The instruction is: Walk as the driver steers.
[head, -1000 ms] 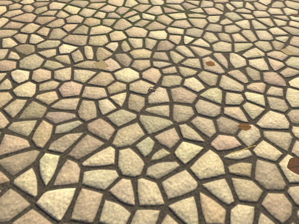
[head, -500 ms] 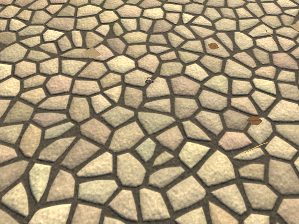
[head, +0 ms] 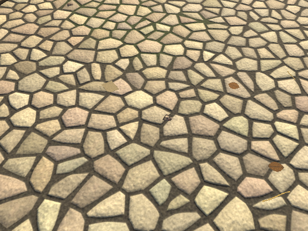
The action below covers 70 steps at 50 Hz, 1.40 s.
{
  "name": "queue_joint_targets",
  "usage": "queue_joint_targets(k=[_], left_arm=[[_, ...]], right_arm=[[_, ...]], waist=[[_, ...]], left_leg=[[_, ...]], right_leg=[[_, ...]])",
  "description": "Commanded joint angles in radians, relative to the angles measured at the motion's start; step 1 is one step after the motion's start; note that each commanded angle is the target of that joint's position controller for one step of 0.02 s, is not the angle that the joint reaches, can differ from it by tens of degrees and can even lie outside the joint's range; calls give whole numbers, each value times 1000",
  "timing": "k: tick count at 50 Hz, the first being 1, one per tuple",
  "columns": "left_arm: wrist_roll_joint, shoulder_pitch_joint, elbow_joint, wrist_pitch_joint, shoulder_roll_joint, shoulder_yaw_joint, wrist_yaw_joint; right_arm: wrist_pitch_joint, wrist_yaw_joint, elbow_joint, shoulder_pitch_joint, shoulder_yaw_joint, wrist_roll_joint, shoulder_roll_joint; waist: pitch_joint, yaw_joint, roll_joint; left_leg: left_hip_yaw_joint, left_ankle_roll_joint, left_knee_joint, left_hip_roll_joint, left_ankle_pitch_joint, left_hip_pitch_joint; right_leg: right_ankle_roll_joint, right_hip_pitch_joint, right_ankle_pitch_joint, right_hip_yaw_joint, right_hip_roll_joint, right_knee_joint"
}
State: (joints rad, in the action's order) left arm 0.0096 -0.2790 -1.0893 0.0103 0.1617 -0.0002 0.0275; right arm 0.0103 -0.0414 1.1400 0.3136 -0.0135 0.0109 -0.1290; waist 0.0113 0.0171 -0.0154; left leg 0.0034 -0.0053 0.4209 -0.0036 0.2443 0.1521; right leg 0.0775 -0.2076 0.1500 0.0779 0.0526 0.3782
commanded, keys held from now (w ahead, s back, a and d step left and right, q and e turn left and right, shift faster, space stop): no key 0.44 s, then w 0.28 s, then w+q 0.28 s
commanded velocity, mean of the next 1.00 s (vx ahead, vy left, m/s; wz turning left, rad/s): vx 0.18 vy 0.00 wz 0.07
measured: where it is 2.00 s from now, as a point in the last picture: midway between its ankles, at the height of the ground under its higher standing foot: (151, 222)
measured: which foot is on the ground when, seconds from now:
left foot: down 0.00-0.80, up 0.82-1.00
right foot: down 0.00-0.54, up 0.56-0.76, down 0.78-1.00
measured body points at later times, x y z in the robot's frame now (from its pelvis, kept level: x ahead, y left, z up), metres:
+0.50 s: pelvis +0.03 +0.02 +0.00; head +0.03 +0.02 +0.45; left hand +0.01 +0.23 -0.16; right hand +0.00 -0.19 -0.16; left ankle -0.01 +0.12 -0.74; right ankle +0.04 -0.07 -0.74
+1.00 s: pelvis +0.20 -0.04 +0.00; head +0.21 -0.06 +0.45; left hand +0.14 +0.19 -0.14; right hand +0.26 -0.28 -0.15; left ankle +0.19 +0.09 -0.66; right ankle +0.14 -0.11 -0.74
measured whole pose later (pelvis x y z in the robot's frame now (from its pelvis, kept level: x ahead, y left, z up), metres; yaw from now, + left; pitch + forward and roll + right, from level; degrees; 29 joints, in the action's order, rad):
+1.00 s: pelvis +0.20 -0.04 +0.00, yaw +6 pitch +0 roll +0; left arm 0.02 -0.40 -1.06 0.10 0.15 0.04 0.02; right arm 0.04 0.02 1.01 0.26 0.06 0.03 -0.20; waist 0.02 0.00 0.03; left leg 0.01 -0.09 1.11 0.04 0.21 0.54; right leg 0.07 -0.05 0.27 0.17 0.03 0.31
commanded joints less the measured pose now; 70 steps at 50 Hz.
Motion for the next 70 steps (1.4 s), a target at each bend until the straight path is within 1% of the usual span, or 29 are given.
queue_joint_targets(k=[1, 22, 25, 27, 28, 29, 31, 33, 36, 38, 39, 40, 41, 42, 43, 44, 46, 49, 54, 56, 58, 61, 63, 64, 65, 66, 67, 68, 70], left_arm=[[0, -67, -3, 8, 62, 8, 4], [-2, -95, -62, 4, 34, 3, 20], [2, -96, -61, -2, 46, 13, 16], [11, -69, -36, -4, 42, 19, 4], [20, -41, -15, 1, 18, 15, -4], [28, -6, 10, 9, 7, 14, -11], [29, 58, 58, 31, 31, 23, -22], [22, 78, 89, 51, 54, 36, -34], [5, 65, 111, 66, 49, 47, -47], [-3, -93, 65, 67, 35, 57, -47], [-1, -223, 24, 71, 69, 77, -37], [19, -375, 8, 78, 170, 103, -21], [19, -447, -15, 65, 234, 114, -17], [20, -318, 14, 54, 171, 96, -11], [16, -193, 56, 58, 139, 86, -15], [14, -130, 75, 67, 126, 79, -17], [11, -118, 76, 85, 83, 61, -10], [7, -197, 47, 100, 78, 52, -1], [10, -220, 41, 105, 66, 38, 7], [7, -234, 34, 106, 81, 38, 14], [4, -250, 26, 107, 110, 43, 22], [6, -228, 33, 96, 156, 60, 36], [9, -178, 64, 85, 184, 73, 21], [9, -152, 96, 84, 161, 73, 6], [-1, -193, 179, 86, 59, 57, -16], [0, -57, 216, 98, 129, 66, -22], [-7, -15, 241, 111, 141, 65, -24], [-7, -34, 228, 114, 145, 70, -16], [24, -84, 216, 73, 125, 69, -5]], right_arm=[[12, -4, -11, 54, 10, -2, -77], [10, -10, 13, 95, 5, -1, -57], [5, -7, 19, 125, 20, 5, -84], [-2, -2, 12, 158, 38, 6, -116], [-2, -1, 17, 199, 48, 4, -134], [0, -1, 21, 223, 57, 3, -149], [14, 2, 17, 233, 66, 16, -153], [31, 6, 7, 221, 72, 21, -158], [50, 9, -12, 171, 77, 14, -162], [53, 15, -31, 111, 77, 0, -162], [62, 20, -40, 102, 72, 3, -151], [71, 31, -79, 69, 54, -4, -89], [70, 35, -112, 86, 55, 6, -77], [61, 42, -120, 50, 66, 28, -113], [61, 53, -126, 29, 64, 23, -93], [62, 58, -121, 39, 62, 15, -69], [47, 64, -119, 58, 69, 22, -68], [26, 71, -155, -10, 79, 18, -72], [21, 85, -254, -234, 64, 13, -50], [20, 89, -290, -310, 56, 12, -45], [18, 90, -304, -319, 60, 17, -67], [18, 81, -267, -159, 83, 21, -121], [23, 73, -204, 53, 115, 30, -181], [23, 62, -197, 113, 143, 36, -254], [17, 62, -227, 53, 158, 35, -341], [6, 54, -230, 54, 152, 13, -315], [11, 44, -236, -16, 139, 4, -273], [20, 43, -243, -60, 127, 3, -230], [42, 37, -254, -87, 112, -6, -199]], waist=[[56, 3, 38], [65, -10, 28], [71, -18, 47], [155, -41, 102], [192, -62, 145], [231, -73, 168], [252, -82, 144], [221, -68, 109], [172, -29, 111], [137, 58, 81], [84, 111, 24], [9, 178, -194], [-26, 152, -313], [60, 79, -131], [123, 36, -36], [134, 3, -9], [111, -24, -23], [95, -24, -42], [135, -6, -58], [149, 4, -62], [126, -8, -66], [19, -92, -109], [-90, -193, -101], [-146, -225, 16], [-214, -107, 231], [-167, -146, 73], [-43, -100, 24], [11, -45, -69], [9, 13, -86]], left_leg=[[-109, -43, -118, 99, -44, 85], [-93, -54, -107, 101, -173, 17], [-99, -88, -116, 69, 167, 31], [-207, -147, -171, 120, 467, 56], [-309, -188, -231, 191, 565, 34], [-392, -228, -281, 265, 607, 18], [-457, -272, -309, 330, 493, -21], [-409, -265, -289, 325, 336, -95], [-263, -214, -243, 257, 145, -41], [-172, -174, -127, 179, 56, 163], [-120, -146, 21, 124, -34, 273], [13, -88, 364, 2, 41, 415], [42, -80, 639, -71, 302, 545], [-42, -103, 769, 17, 235, 556], [-65, -109, 775, 52, 123, 547], [-71, -106, 747, 72, 53, 511], [-47, -93, 724, 83, -11, 476], [-7, -85, 720, 70, -75, 554], [86, -75, 460, 41, -201, 548], [143, -84, 310, 22, -215, 485], [186, -114, 239, -15, -193, 404], [209, -189, 233, -87, -93, 227], [147, -252, 122, -107, -54, -32], [-76, -311, 46, 53, 83, -198], [-668, -494, -42, 334, 24, -443], [-711, -489, -165, 338, 84, -394], [-579, -438, -185, 332, -43, -265], [-469, -389, -182, 294, -310, -136], [-280, -339, -151, 210, -682, 13]], right_leg=[[-7, 54, -1, -154, -133, -69], [-18, 65, -111, -146, -143, -39], [-1, 26, 190, -109, -86, 14], [11, -132, 386, -72, -41, 118], [6, -218, 374, -31, -19, 208], [5, -297, 325, 4, -28, 289], [8, -398, 301, -25, -80, 407], [6, -446, 299, -51, -109, 426], [-1, -273, 214, -11, -84, 294], [-8, 67, 105, 49, -13, 143], [-7, 279, 114, 13, -16, 103], [39, 425, 379, -329, -273, -93], [115, 421, 535, -687, -461, -251], [114, 284, 601, -651, -457, -248], [95, 180, 510, -538, -427, -252], [72, 131, 363, -414, -385, -262], [36, 123, 146, -242, -326, -262], [15, 201, -201, -90, -299, -222], [2, 166, -413, 70, -255, -219], [2, 167, -486, 108, -261, -215], [-2, 217, -711, 142, -280, -154], [-6, 285, -1065, 178, -307, 104], [7, 193, -886, 173, -309, 473], [-5, -2, -409, 181, -238, 813], [-48, -418, 412, 54, -17, 1159], [-39, -557, 320, -113, -45, 1183], [-35, -574, 218, -123, -101, 1096], [-42, -493, 177, -115, -129, 1006], [-77, -338, 199, -114, -149, 905]])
